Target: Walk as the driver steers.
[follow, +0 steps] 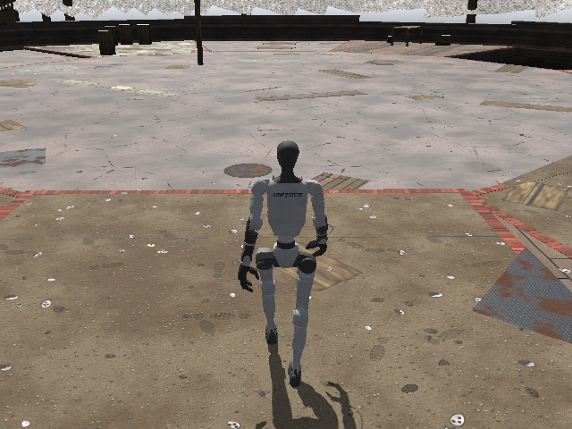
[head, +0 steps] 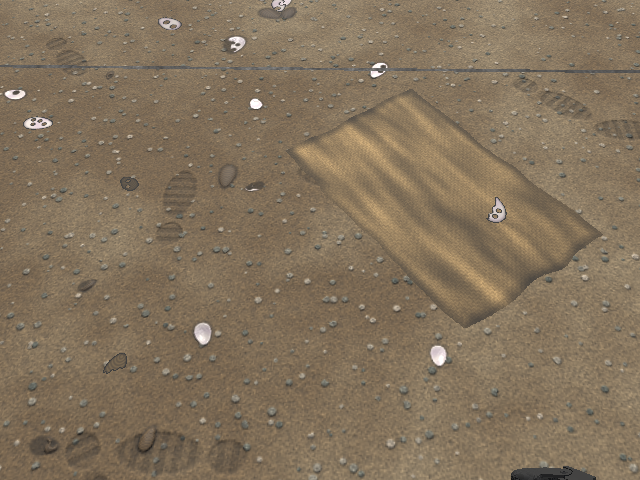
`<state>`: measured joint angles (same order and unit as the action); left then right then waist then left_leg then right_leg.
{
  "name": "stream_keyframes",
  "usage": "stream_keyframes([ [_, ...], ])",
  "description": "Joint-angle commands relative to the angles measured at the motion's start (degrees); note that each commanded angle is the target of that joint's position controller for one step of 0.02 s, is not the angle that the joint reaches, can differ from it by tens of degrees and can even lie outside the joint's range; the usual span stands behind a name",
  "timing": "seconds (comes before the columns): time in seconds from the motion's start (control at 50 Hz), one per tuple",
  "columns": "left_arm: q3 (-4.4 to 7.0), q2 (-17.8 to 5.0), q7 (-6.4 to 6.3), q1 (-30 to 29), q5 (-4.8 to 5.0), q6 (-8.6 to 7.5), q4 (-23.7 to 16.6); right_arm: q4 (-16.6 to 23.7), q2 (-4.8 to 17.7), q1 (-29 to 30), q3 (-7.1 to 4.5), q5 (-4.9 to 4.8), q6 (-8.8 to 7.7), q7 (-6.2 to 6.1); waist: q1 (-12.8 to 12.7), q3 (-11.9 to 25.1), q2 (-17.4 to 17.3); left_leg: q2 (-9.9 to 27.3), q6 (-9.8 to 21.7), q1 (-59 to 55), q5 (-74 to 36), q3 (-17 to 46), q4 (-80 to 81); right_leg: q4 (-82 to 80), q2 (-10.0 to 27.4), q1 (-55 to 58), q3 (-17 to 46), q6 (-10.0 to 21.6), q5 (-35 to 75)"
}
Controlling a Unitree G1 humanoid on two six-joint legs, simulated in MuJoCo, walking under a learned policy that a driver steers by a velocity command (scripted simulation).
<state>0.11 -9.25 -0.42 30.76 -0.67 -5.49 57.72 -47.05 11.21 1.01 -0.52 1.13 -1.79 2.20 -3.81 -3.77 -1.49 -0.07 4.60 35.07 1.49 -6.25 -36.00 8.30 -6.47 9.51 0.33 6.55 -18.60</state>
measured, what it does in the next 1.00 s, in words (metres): walks ahead: left foot, then right foot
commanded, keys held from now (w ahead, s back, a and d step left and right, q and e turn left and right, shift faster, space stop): w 1.00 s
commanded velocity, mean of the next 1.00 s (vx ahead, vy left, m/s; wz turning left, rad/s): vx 0.50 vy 0.00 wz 0.00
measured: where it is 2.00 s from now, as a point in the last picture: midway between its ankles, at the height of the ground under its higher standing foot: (368, 226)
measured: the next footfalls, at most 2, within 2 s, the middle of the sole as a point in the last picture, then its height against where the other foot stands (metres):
left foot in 0.08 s outside the picture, level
right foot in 0.62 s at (418, 445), level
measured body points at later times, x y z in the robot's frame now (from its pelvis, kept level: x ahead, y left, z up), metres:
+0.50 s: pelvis +0.27 +0.00 +0.01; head +0.30 +0.00 +0.46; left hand +0.45 +0.22 -0.11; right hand +0.18 -0.23 -0.13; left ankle +0.18 +0.06 -0.73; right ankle +0.45 -0.14 -0.68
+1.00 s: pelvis +0.54 -0.05 +0.01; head +0.56 -0.05 +0.46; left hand +0.46 +0.19 -0.13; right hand +0.68 -0.28 -0.12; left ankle +0.69 +0.10 -0.67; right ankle +0.48 -0.11 -0.73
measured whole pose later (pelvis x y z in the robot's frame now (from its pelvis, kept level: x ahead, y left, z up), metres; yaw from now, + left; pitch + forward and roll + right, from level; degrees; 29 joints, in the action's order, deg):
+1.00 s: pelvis +0.54 -0.05 +0.01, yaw +0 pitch +0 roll -1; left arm 1.6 -10.0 0.2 27.0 -0.6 -5.5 61.2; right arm -52.7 12.2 -5.8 -2.1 1.5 -1.9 1.7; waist -2.4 -2.1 -2.1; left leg 6.0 1.8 36.4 2.8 -1.3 -45.8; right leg 11.2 -5.3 0.4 -4.7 5.4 -11.8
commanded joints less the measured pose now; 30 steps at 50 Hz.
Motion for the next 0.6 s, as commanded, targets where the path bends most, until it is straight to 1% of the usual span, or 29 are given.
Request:
stream_keyframes([
  [0.02,1.67,-9.36,-0.97,0.61,-0.29,-0.57,-0.77,1.96,5.88,-1.75,-1.47,-0.17,-1.04,-1.09,4.95,0.87,6.40,-3.95,2.97,-10.53,3.53,-1.32,2.69,9.93,16.93,-2.75,3.22,-0.29,68.36],
  [0.04,1.85,-10.05,-1.20,-0.09,-0.65,-0.25,-0.55,-0.26,7.04,-8.11,-2.09,-0.22,-1.32,-1.59,7.52,3.94,6.78,-5.05,4.05,-16.09,5.93,-0.78,3.72,17.48,16.93,-1.93,3.14,-0.51,71.88],
  [0.06,2.09,-11.01,-1.11,-1.61,-0.55,0.10,-0.67,-3.10,7.99,-16.67,-2.77,-0.18,-1.77,-2.13,11.26,7.64,6.45,-4.70,5.39,-25.73,4.37,0.15,7.75,27.59,16.26,-4.69,2.59,-0.55,68.71],
  [0.08,1.81,-10.37,-0.68,-3.11,-0.18,-0.01,-1.78,-5.16,10.46,-25.42,-3.79,0.92,-2.07,-2.89,14.96,12.60,4.03,2.64,8.09,-39.38,8.88,7.84,8.92,41.47,14.38,-14.75,1.77,-0.17,52.94],
  [0.1,0.85,-4.93,-0.24,0.14,0.30,-0.04,-3.12,-5.44,14.77,-29.25,-4.77,2.11,-2.06,-3.02,12.21,17.77,-6.06,18.41,13.41,-51.33,12.85,30.15,9.93,62.35,5.91,-30.66,-2.21,-1.12,8.22],
  [0.12,1.78,-7.20,0.04,3.60,0.38,0.33,-2.22,-5.79,13.36,-26.14,-4.78,0.45,-1.53,-2.17,9.30,17.69,-7.06,23.32,19.47,-52.23,19.42,49.01,19.01,73.09,0.92,-43.59,2.10,-0.94,-10.31],
  [0.14,2.32,-9.79,-0.01,-2.57,-0.53,0.37,-3.73,-4.79,9.99,-19.57,-4.16,-0.97,-1.52,-1.77,7.24,7.50,-1.27,20.78,16.96,-43.01,24.82,40.57,22.66,70.74,5.76,-47.33,3.85,-0.05,-3.69],
  [0.16,2.42,-9.53,0.41,-6.77,-0.70,0.14,-4.71,-4.27,6.86,-15.87,-3.44,-1.06,-1.98,-1.42,6.19,2.28,0.92,18.48,15.19,-34.59,21.71,34.14,25.44,67.61,7.41,-45.79,3.35,-0.09,0.10],
  [0.18,2.40,-8.34,0.60,-7.72,-0.81,0.41,-4.67,-4.81,4.89,-14.97,-2.87,-0.55,-2.56,-1.33,4.09,-0.33,3.05,15.99,13.05,-28.89,15.93,29.15,26.95,64.42,9.09,-43.02,3.36,-0.44,1.56],
  [0.2,2.27,-7.29,0.90,-7.20,-1.40,1.12,-4.55,-5.82,3.74,-15.86,-2.37,-0.42,-3.15,-1.59,2.50,-0.60,2.77,13.85,11.38,-25.19,10.82,24.95,27.65,61.70,10.22,-39.93,3.38,-1.18,2.07],
  [0.22,1.93,-5.55,1.34,-6.22,-1.60,1.81,-4.14,-6.85,3.39,-16.93,-2.12,-0.40,-3.66,-1.75,1.54,-0.19,1.80,12.52,10.43,-23.42,7.51,21.70,28.35,59.79,10.75,-37.89,2.86,-1.90,2.52],
  [0.24,1.88,-4.92,1.63,-6.55,-1.65,2.23,-4.28,-7.82,3.94,-18.73,-2.18,-0.51,-4.22,-1.79,1.30,-0.16,1.24,11.85,10.29,-22.72,3.67,19.68,28.67,58.46,10.93,-37.74,2.00,-2.43,3.04],
  [0.28,1.96,-5.13,1.98,-10.65,-1.60,2.79,-5.82,-9.20,5.78,-21.21,-2.46,-0.73,-4.72,-1.74,1.37,-1.13,0.31,10.72,9.83,-22.56,0.70,16.10,30.07,54.83,12.15,-40.96,0.54,-3.41,6.51],
  [0.3,1.99,-5.47,2.06,-13.74,-1.54,2.97,-6.87,-9.59,6.26,-22.29,-2.48,-0.73,-4.72,-1.71,1.89,-1.81,0.11,10.13,9.37,-23.03,-0.33,14.87,30.69,52.45,12.73,-43.10,-0.17,-3.87,8.99],
  [0.34,1.95,-5.86,2.12,-19.65,-1.24,3.09,-8.73,-10.28,6.21,-24.71,-2.23,-0.85,-4.56,-1.65,3.36,-2.61,-0.14,8.87,8.03,-25.04,-4.80,12.74,30.75,46.48,13.13,-46.22,-1.55,-4.62,13.83],
  [0.4,1.45,-5.16,2.27,-26.43,-0.66,3.01,-10.62,-11.30,6.00,-28.34,-1.86,-0.89,-4.45,-1.79,5.56,-2.31,-1.23,7.71,5.71,-28.10,-10.48,10.33,29.71,37.20,11.96,-45.65,-3.42,-5.13,19.38],
  [0.44,1.19,-4.99,2.25,-30.13,-0.48,3.00,-11.55,-12.10,6.10,-30.82,-1.68,-0.72,-4.37,-2.09,6.93,-2.22,-1.90,8.05,5.24,-31.73,-12.73,9.95,28.89,32.77,10.96,-45.66,-4.22,-4.98,20.90],
  [0.48,1.12,-5.26,2.15,-33.34,-0.48,2.90,-12.48,-12.81,6.25,-32.75,-1.56,-0.33,-4.16,-2.44,7.99,-2.37,-2.22,9.20,5.72,-36.38,-15.24,10.17,27.39,29.61,10.06,-46.47,-4.59,-4.53,19.82],
  [0.52,1.22,-5.71,2.09,-35.66,-0.51,2.59,-13.51,-13.45,6.72,-33.68,-1.61,0.17,-3.91,-2.83,8.22,-2.69,-2.48,11.00,6.61,-40.77,-18.24,10.60,25.44,27.19,9.38,-47.02,-4.52,-3.62,16.76],
  [0.54,1.34,-6.04,2.05,-35.88,-0.52,2.37,-13.82,-13.67,7.09,-33.49,-1.71,0.35,-3.83,-3.04,7.76,-2.76,-2.60,11.89,6.76,-42.33,-20.65,10.68,24.19,25.99,8.98,-46.34,-4.48,-2.90,14.58],
  [0.56,1.50,-6.35,1.95,-34.82,-0.52,2.10,-13.70,-13.74,7.41,-32.63,-1.79,0.44,-3.76,-3.23,6.68,-2.44,-2.75,12.33,6.47,-42.95,-25.02,10.20,22.21,24.42,8.18,-43.82,-4.72,-1.97,12.17],
  [0.58,1.84,-6.86,1.67,-31.73,-0.57,1.80,-12.82,-13.67,7.85,-31.38,-1.89,0.43,-3.74,-3.37,4.91,-1.05,-3.13,12.27,5.74,-42.62,-32.49,9.39,18.63,22.83,6.59,-38.62,-5.31,-0.93,9.68],
  [0.6,2.44,-7.76,1.25,-25.54,-0.65,1.43,-10.77,-13.74,8.38,-30.58,-2.03,0.34,-3.64,-3.37,2.30,2.01,-3.30,11.70,5.02,-42.01,-38.75,8.69,12.00,20.86,4.67,-30.95,-5.89,0.30,8.66],
])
